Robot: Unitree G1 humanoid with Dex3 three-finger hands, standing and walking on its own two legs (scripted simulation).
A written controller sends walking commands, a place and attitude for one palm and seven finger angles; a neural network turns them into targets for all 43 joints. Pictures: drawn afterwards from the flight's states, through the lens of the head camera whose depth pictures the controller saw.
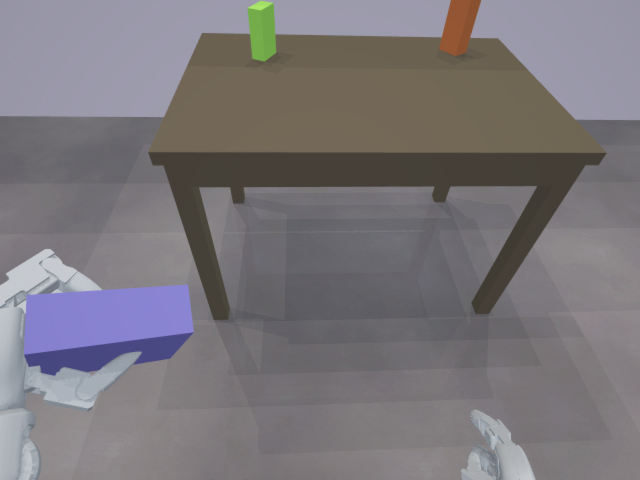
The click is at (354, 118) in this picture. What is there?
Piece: table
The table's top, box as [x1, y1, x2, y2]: [148, 33, 606, 164]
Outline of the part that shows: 148,151 152,164 598,164 606,153 497,38 470,38 466,52 454,56 438,48 441,37 275,34 276,52 264,62 251,58 249,34 230,33 201,34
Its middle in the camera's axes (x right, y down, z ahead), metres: +0.13 -0.45 +1.15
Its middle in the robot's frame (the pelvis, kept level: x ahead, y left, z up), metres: +1.16 -0.06 -0.05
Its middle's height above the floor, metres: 0.72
